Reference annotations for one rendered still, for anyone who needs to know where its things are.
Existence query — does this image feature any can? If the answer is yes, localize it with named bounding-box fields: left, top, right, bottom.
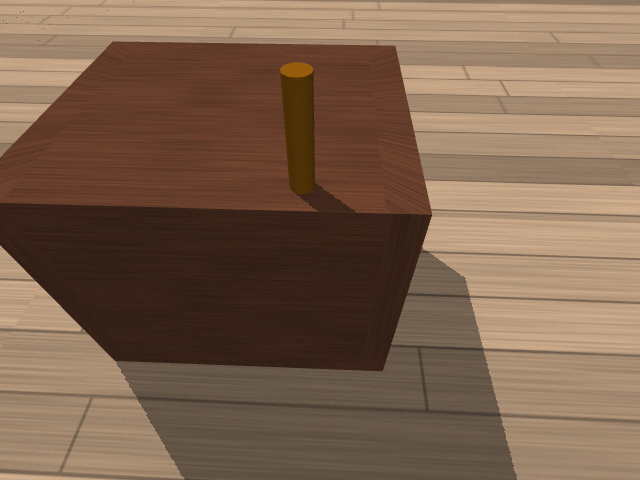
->
left=280, top=62, right=315, bottom=194

